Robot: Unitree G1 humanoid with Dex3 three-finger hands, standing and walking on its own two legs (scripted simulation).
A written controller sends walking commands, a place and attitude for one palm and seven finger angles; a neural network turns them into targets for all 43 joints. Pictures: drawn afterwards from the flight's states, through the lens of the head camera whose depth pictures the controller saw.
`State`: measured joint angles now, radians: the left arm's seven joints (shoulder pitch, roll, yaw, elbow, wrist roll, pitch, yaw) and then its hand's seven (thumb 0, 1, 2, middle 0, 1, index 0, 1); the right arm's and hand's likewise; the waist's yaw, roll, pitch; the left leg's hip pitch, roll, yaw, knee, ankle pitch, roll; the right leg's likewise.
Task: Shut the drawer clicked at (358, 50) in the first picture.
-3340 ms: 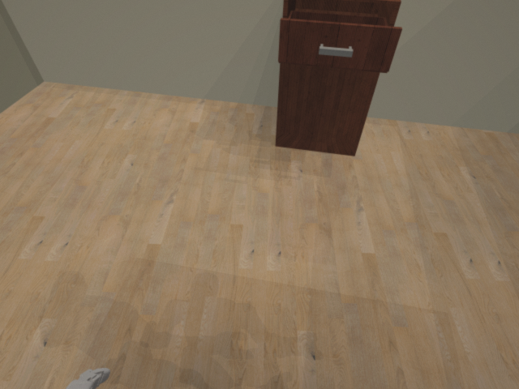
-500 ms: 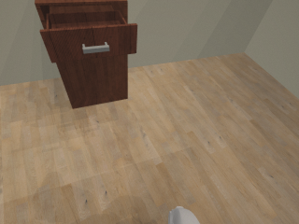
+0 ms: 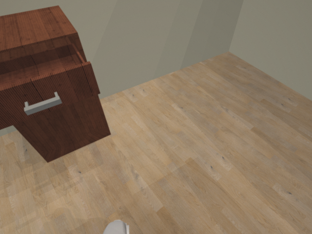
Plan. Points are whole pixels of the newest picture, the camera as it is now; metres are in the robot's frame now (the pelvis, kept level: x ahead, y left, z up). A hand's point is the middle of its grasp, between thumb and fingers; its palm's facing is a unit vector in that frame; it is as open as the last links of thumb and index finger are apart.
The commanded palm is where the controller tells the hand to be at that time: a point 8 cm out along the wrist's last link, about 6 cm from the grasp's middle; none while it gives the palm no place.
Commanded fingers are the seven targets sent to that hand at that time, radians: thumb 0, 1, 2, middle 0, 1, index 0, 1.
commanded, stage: walk to a spot facing it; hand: left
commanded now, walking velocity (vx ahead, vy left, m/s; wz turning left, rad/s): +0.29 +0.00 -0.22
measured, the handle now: (42, 102) +0.57 +0.47 -0.02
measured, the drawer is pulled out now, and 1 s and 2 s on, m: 0.28 0.28 0.28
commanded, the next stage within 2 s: turn to face it in 0.10 s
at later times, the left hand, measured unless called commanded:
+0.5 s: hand (89, 208) +0.23 +0.23 -0.17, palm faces +0.06 -0.98 -0.18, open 7.3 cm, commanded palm none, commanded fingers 0.00 0.90 0.90 -0.20 -0.30 -0.20 -0.30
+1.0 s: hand (94, 218) +0.20 +0.20 -0.15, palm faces +0.34 -0.90 -0.26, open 7.3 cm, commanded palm none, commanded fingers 0.00 0.90 0.90 -0.20 -0.30 -0.20 -0.30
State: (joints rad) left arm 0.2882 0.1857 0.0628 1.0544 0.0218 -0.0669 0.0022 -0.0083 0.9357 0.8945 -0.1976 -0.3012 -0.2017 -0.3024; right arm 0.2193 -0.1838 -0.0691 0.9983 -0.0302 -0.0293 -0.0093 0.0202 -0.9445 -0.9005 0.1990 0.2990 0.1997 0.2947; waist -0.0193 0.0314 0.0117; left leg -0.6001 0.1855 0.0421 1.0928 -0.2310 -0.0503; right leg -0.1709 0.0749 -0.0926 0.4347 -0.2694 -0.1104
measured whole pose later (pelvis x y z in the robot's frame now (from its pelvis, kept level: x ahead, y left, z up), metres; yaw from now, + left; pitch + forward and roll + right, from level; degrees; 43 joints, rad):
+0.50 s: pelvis +0.17 +0.05 +0.00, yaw +0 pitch -1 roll -1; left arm 0.20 0.17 0.06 1.02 0.02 0.00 0.02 0.01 0.92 0.89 -0.20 -0.30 -0.20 -0.30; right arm 0.24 -0.17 -0.04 1.03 -0.01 -0.03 -0.03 -0.02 -0.96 -0.90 0.20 0.30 0.20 0.30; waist 0.00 -0.03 0.05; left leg -0.25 0.00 0.10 0.47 -0.20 0.06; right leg -0.44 -0.07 -0.02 0.95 -0.40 0.04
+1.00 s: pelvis +0.18 +0.00 +0.00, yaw +19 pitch -1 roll +2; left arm 0.22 0.16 0.04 0.92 0.03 0.00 0.02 0.00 0.91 0.89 -0.20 -0.30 -0.20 -0.30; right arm 0.21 -0.25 -0.09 0.97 -0.02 0.09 0.02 0.01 -0.91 -0.90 0.20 0.30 0.20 0.29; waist -0.01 0.03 0.05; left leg -0.47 0.06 0.03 1.07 -0.41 -0.07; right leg -0.20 -0.11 -0.25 0.51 -0.28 -0.03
